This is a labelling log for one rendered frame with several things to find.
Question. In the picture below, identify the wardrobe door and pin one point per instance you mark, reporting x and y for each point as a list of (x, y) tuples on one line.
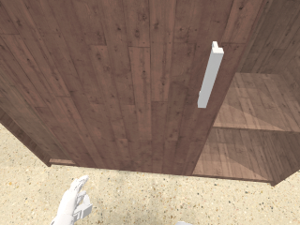
[(117, 82), (19, 110)]

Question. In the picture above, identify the left robot hand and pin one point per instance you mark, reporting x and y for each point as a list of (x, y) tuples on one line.
[(70, 202)]

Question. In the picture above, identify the handle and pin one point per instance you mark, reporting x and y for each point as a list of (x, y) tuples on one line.
[(210, 74)]

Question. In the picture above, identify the left robot forearm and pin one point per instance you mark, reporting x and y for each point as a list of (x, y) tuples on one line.
[(63, 219)]

